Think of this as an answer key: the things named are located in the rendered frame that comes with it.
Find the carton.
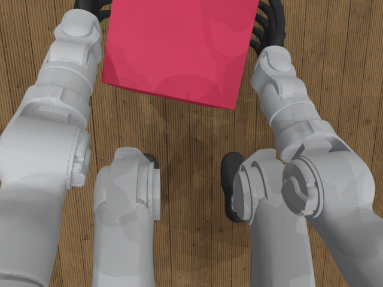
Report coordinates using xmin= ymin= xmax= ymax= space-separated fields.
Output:
xmin=101 ymin=0 xmax=259 ymax=110

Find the robot right shin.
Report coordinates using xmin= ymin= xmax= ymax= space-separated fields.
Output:
xmin=231 ymin=149 xmax=286 ymax=218

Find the left robot upper arm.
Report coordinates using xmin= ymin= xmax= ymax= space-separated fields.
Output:
xmin=0 ymin=116 xmax=91 ymax=287

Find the left robot forearm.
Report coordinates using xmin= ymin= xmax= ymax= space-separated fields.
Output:
xmin=0 ymin=9 xmax=102 ymax=181

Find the right robot hand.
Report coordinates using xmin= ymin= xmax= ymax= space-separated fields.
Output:
xmin=249 ymin=0 xmax=286 ymax=58

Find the left robot hand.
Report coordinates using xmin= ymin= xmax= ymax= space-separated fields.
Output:
xmin=74 ymin=0 xmax=113 ymax=23

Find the robot right foot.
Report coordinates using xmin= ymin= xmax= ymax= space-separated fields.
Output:
xmin=221 ymin=152 xmax=245 ymax=223

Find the right robot upper arm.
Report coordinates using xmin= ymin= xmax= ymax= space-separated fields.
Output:
xmin=281 ymin=151 xmax=383 ymax=287

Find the right robot forearm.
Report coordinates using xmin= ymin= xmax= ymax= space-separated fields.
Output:
xmin=250 ymin=45 xmax=375 ymax=187

